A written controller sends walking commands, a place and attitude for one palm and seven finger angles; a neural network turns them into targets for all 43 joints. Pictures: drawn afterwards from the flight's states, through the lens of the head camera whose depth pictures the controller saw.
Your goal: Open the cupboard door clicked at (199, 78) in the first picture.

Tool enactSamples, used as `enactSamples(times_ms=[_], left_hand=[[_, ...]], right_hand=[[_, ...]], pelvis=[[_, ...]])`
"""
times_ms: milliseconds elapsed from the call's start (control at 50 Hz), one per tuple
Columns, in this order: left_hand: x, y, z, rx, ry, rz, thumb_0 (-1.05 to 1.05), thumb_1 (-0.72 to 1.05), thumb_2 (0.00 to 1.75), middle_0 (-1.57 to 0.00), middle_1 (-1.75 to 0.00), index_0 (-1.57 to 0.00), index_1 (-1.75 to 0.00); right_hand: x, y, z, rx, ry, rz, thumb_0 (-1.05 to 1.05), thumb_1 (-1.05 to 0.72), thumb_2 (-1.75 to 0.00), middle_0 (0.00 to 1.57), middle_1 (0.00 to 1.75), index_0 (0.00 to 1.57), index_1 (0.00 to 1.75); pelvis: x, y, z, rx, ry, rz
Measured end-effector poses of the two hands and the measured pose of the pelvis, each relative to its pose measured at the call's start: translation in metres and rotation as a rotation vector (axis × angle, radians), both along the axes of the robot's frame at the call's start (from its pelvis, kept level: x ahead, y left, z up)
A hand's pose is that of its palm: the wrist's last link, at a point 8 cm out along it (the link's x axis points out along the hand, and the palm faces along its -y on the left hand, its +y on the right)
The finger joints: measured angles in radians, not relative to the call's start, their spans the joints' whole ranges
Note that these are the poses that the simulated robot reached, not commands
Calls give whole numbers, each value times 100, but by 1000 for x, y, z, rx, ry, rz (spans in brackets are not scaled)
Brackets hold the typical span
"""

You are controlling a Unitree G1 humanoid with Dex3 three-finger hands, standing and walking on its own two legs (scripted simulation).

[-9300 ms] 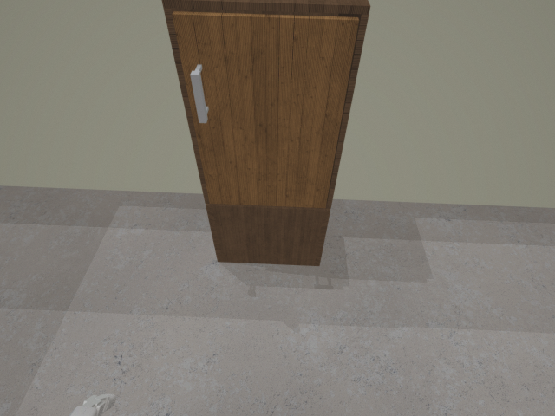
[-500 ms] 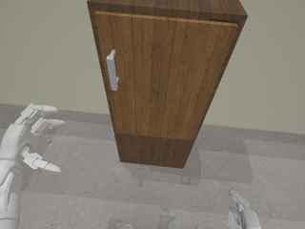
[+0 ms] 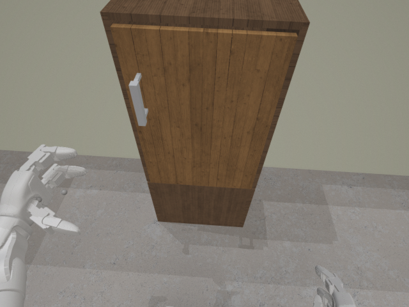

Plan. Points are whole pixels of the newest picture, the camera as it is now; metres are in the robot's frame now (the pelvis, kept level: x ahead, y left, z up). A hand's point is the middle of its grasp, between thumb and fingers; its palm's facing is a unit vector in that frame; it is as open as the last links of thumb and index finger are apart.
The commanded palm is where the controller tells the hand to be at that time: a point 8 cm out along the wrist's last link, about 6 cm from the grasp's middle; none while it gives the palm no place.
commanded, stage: raise the hand with hooked fingers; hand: left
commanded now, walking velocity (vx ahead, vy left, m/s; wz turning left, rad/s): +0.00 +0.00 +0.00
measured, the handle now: (140, 100) +0.58 +0.20 +0.08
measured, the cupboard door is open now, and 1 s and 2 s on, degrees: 0 0 0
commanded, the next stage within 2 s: move the hooked fingers beside the handle in 0.04 s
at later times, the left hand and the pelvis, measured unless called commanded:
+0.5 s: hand (84, 167) +0.34 +0.25 +0.09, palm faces -0.02 -1.00 -0.02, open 14.0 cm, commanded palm +0.32 +0.31 +0.09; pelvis +0.00 -0.01 +0.00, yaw +0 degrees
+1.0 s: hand (98, 141) +0.42 +0.25 +0.09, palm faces -0.05 -1.00 +0.00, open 14.0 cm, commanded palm +0.40 +0.31 +0.08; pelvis +0.01 +0.00 -0.01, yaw -1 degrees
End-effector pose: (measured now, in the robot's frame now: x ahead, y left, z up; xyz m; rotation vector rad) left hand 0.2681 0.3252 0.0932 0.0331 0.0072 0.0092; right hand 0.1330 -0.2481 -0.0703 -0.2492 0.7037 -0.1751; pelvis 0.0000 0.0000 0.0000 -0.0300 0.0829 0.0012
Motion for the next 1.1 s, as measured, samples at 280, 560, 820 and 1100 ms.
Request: enactSamples(times_ms=[280, 560, 820, 1100], left_hand=[[6, -8, -3, -13, 5, 18, -2, -50, 30, -30, -120, -30, -120], [67, -17, 1, -21, 6, -33, -2, -50, 30, -30, -120, -30, -120], [96, -5, -9, -26, 11, -12, -2, -50, 30, -30, -120, -30, -120], [147, -20, -8, -39, 25, -44, -2, -50, 30, -30, -120, -30, -120]], right_hand=[[4, -11, -3, -4, -5, 12, 2, -90, -90, 20, 30, 21, 30], [-28, -26, -16, -21, 114, -66, 2, -90, -90, 20, 30, 21, 30], [-52, -24, -25, -37, 251, -99, 1, -90, -90, 20, 30, 21, 30], [-65, -11, -29, -26, 313, -133, 1, -90, -90, 20, 30, 21, 30]], pelvis=[[-5, -12, -2, 6, 3, 6], [-1, -12, -5, 9, 45, -13], [4, -4, -8, 1, 83, -15], [7, 8, -11, -4, 123, -25]])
